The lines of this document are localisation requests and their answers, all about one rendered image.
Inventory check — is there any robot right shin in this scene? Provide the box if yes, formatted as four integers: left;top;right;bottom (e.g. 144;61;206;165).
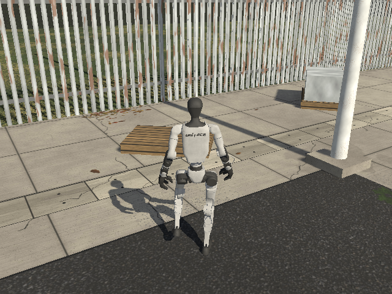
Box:
203;206;214;247

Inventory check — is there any right robot forearm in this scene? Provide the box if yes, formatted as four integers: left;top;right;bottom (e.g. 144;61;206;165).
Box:
220;147;232;170

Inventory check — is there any robot right hand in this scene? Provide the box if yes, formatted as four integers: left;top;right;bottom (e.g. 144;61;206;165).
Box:
219;168;233;181

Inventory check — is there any robot left hand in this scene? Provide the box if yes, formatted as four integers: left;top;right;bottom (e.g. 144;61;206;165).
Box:
158;175;173;190

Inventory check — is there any humanoid robot head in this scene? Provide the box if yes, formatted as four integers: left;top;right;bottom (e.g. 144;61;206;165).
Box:
185;97;206;127

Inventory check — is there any robot right upper arm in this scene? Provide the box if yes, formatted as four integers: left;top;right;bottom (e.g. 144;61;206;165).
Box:
208;124;226;157

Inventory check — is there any left robot forearm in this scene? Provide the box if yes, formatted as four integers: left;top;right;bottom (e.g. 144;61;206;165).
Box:
160;150;173;177

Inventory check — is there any robot left upper arm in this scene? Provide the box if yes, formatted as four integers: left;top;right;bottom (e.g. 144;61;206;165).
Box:
167;124;183;159

